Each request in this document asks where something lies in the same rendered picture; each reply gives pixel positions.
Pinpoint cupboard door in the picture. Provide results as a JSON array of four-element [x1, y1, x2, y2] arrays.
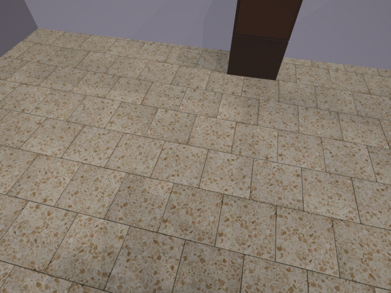
[[236, 0, 300, 39]]

